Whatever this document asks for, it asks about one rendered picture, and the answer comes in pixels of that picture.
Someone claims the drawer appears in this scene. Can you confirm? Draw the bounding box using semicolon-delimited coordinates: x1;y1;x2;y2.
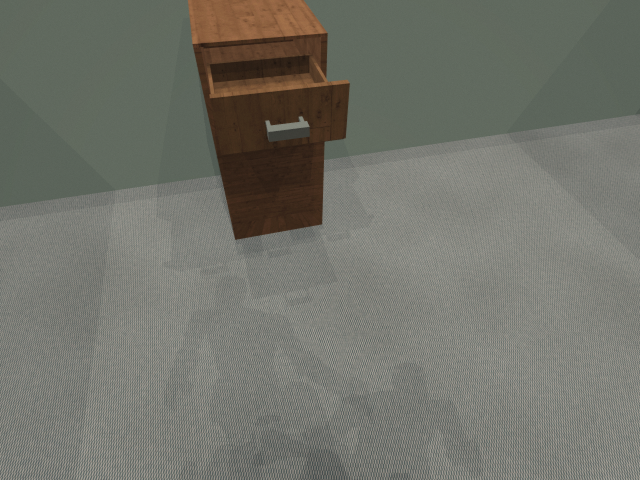
206;54;350;156

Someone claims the cabinet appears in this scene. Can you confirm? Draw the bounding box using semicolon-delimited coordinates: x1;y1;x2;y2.
188;0;328;240

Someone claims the handle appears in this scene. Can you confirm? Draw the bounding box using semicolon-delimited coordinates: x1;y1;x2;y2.
265;116;310;142

